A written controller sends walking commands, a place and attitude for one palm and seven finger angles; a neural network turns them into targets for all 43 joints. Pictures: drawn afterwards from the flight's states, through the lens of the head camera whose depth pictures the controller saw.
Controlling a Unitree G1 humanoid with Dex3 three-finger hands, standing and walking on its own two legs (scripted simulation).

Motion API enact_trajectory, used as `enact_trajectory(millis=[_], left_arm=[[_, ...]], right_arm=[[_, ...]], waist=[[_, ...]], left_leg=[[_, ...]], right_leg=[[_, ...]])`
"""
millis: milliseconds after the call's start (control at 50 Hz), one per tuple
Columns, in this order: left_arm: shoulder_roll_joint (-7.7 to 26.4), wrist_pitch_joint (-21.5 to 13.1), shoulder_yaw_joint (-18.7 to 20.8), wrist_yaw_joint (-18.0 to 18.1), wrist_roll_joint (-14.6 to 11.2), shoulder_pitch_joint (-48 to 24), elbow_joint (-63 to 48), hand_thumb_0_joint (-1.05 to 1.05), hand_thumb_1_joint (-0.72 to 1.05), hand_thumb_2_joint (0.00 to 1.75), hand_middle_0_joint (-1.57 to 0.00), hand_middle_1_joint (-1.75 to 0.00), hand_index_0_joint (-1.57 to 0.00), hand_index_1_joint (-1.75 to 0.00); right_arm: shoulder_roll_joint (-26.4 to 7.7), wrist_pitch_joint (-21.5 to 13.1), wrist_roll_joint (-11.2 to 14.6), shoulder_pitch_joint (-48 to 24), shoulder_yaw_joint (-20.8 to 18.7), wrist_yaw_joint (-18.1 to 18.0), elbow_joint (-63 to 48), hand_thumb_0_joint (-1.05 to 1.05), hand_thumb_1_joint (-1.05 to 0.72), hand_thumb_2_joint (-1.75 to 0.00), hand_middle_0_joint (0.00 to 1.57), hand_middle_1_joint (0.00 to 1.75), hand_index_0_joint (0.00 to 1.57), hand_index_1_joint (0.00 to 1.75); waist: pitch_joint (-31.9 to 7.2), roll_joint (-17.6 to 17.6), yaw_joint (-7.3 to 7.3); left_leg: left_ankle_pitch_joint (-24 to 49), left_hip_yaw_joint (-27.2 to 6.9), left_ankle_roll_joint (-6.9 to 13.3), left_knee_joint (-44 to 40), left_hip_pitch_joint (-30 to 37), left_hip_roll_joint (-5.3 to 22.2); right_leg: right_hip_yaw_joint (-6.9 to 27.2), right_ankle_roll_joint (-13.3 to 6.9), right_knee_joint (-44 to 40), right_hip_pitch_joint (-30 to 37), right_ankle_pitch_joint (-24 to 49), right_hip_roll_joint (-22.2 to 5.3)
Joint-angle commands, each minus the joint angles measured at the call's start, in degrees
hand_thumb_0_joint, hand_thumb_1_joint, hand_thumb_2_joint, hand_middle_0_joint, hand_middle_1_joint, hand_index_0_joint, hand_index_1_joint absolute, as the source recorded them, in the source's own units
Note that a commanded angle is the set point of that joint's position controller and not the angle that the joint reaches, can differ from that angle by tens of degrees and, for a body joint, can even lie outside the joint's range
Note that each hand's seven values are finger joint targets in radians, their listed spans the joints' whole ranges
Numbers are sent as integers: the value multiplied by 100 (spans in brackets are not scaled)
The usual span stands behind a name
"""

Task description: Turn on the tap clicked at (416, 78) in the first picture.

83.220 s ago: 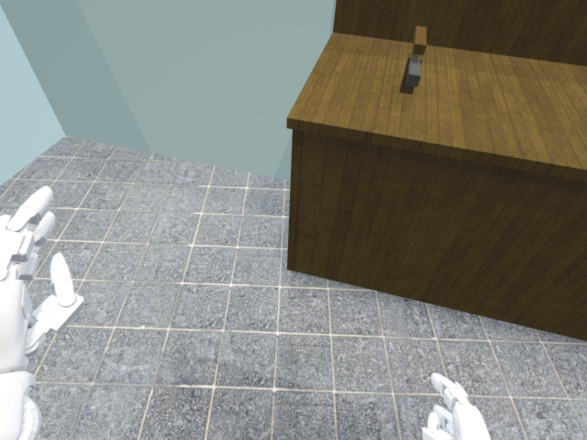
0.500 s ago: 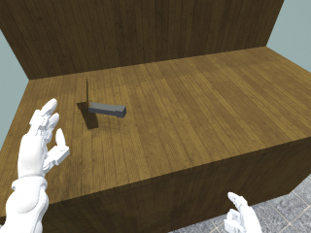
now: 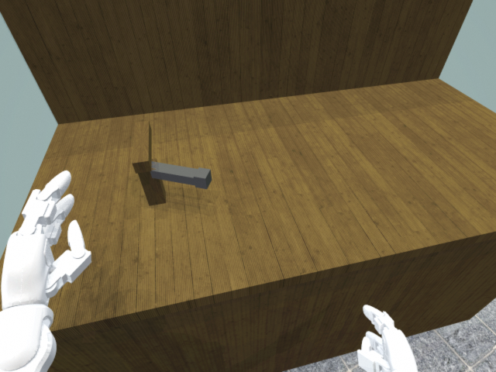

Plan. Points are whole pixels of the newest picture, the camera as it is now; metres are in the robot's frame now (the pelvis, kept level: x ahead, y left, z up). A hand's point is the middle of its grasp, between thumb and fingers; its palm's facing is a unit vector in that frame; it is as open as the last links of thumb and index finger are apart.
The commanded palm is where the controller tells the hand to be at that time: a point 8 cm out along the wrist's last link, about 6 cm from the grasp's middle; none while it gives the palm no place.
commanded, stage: draw the hand back beside the body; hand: left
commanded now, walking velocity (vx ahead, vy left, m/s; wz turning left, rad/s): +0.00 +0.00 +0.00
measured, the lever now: (202, 178) +0.43 +0.15 +0.09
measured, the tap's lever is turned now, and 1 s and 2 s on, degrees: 62 62 62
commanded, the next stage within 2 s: step back with the hand held close in 0.06 s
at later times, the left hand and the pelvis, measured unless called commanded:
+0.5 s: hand (84, 276) +0.18 +0.24 +0.14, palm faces +0.30 -0.86 -0.41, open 7.4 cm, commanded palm +0.13 +0.29 +0.17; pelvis -0.03 +0.01 -0.01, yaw -1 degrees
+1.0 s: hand (58, 313) +0.13 +0.24 +0.14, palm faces +0.35 -0.85 -0.39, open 7.4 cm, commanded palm +0.07 +0.29 +0.17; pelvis -0.08 +0.01 -0.02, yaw +1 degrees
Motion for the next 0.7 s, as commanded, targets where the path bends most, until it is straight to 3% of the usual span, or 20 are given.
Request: enact_trajectory(millis=[0,20,80,140,160,180,200,220,240,320,380,440,460,480,540,560,620,660,680], left_arm=[[1023,-407,603,93,-9,-662,-1218,0,90,90,-20,-30,-20,-30],[962,-399,562,77,-19,-598,-1166,0,90,90,-20,-30,-20,-30],[1064,-443,653,92,9,-669,-1346,0,90,90,-20,-30,-20,-30],[1036,-424,626,76,-13,-587,-1352,0,90,90,-20,-30,-20,-30],[1249,-504,694,103,-21,-1111,-2140,0,90,90,-20,-30,-20,-30],[2092,-739,1601,199,-106,-1678,-2439,0,90,90,-20,-30,-20,-30],[1442,-742,1165,149,-75,-956,-1743,0,90,90,-20,-30,-20,-30],[1273,-669,1025,123,-57,-562,-1524,0,90,90,-20,-30,-20,-30],[1138,-635,941,98,-42,-344,-1463,0,90,90,-20,-30,-20,-30],[960,-599,834,63,-55,350,-1434,0,90,90,-20,-30,-20,-30],[1091,-609,973,86,-50,602,-1753,0,90,90,-20,-30,-20,-30],[1300,-630,1116,146,-24,450,-2178,0,90,90,-20,-30,-20,-30],[1534,-658,1281,191,-8,323,-2383,0,90,90,-20,-30,-20,-30],[1398,-690,1194,210,5,324,-2383,0,90,90,-20,-30,-20,-30],[1432,-717,1206,298,61,293,-2470,0,90,90,-20,-30,-20,-30],[1556,-755,1283,333,90,202,-2732,0,90,90,-20,-30,-20,-30],[1370,-804,1223,369,136,391,-2649,0,90,90,-20,-30,-20,-30],[1399,-819,1333,379,177,538,-2635,0,90,90,-20,-30,-20,-30],[1231,-828,1259,370,217,555,-2554,0,90,90,-20,-30,-20,-30]], right_arm=[[-603,-375,-27,-941,-249,-52,-978,0,-90,-90,20,30,20,30],[-605,-360,-24,-965,-256,-50,-973,0,-90,-90,20,30,20,30],[-599,-366,-25,-964,-248,-41,-978,0,-90,-90,20,30,20,30],[-584,-373,-20,-959,-255,-38,-989,0,-90,-90,20,30,20,30],[-601,-415,-16,-1017,-218,-28,-1085,0,-90,-90,20,30,20,30],[-616,-330,61,-975,-176,-101,-1352,0,-90,-90,20,30,20,30],[-500,-243,-6,-873,-139,-105,-1099,0,-90,-90,20,30,20,30],[-522,-186,-7,-835,-177,-76,-1143,0,-90,-90,20,30,20,30],[-567,-131,-11,-732,-210,-65,-1207,0,-90,-90,20,30,20,30],[-665,16,14,-595,-303,-74,-1391,0,-90,-90,20,30,20,30],[-674,101,25,-559,-338,-107,-1485,0,-90,-90,20,30,20,30],[-673,105,46,-560,-394,-148,-1574,0,-90,-90,20,30,20,30],[-690,86,38,-627,-381,-170,-1560,0,-90,-90,20,30,20,30],[-660,70,18,-588,-377,-187,-1549,0,-90,-90,20,30,20,30],[-687,2,24,-492,-422,-204,-1511,0,-90,-90,20,30,20,30],[-721,-29,24,-514,-424,-210,-1496,0,-90,-90,20,30,20,30],[-756,-108,26,-398,-442,-216,-1492,0,-90,-90,20,30,20,30],[-795,-153,5,-457,-442,-222,-1495,0,-90,-90,20,30,20,30],[-776,-149,-7,-380,-438,-225,-1474,0,-90,-90,20,30,20,30]], waist=[[-489,-99,-52],[-431,-148,-43],[-503,185,-31],[-498,100,-40],[-689,276,-38],[-69,183,-171],[-86,-122,-218],[-83,-359,-222],[-309,-358,-233],[-917,-11,-229],[-1253,-296,-229],[-1174,-558,-256],[-1096,-377,-276],[-1026,-361,-274],[-782,-220,-320],[-866,96,-342],[-781,359,-355],[-763,731,-342],[-839,743,-336]], left_leg=[[899,-244,13,-392,-143,252],[890,-227,9,-392,-178,263],[862,-249,-17,-406,-212,239],[910,-224,-13,-391,-184,271],[927,-273,-18,-392,-107,236],[607,-446,95,-197,-553,402],[637,-527,86,-104,-603,398],[769,-537,75,-23,-573,419],[956,-521,66,40,-537,451],[1491,-506,65,125,-564,595],[1612,-556,91,151,-632,655],[996,-582,89,299,-900,645],[716,-619,112,245,-973,644],[391,-662,133,222,-1180,636],[-470,-709,139,448,-1472,579],[-682,-774,156,379,-1507,611],[-1225,-1020,217,63,-1953,763],[-1697,-1358,313,-554,-2438,968],[-1960,-1523,384,-811,-2794,1089]], right_leg=[[290,-93,-288,31,410,-280],[289,-92,-294,12,397,-268],[304,-120,-275,69,373,-267],[303,-98,-266,65,425,-289],[308,-107,-249,157,455,-289],[865,-11,-403,-620,857,-571],[759,5,-345,-670,1039,-699],[816,21,-335,-769,1182,-761],[792,30,-229,-722,1315,-785],[660,83,104,-648,1357,-788],[609,110,293,-631,1261,-745],[747,86,273,-925,847,-838],[818,47,284,-1048,642,-850],[788,58,289,-1081,347,-822],[970,-27,190,-1469,-275,-928],[966,-60,259,-1470,-448,-925],[754,41,589,-1398,-743,-664],[561,141,1090,-988,-739,-350],[459,203,1532,-608,-652,-192]])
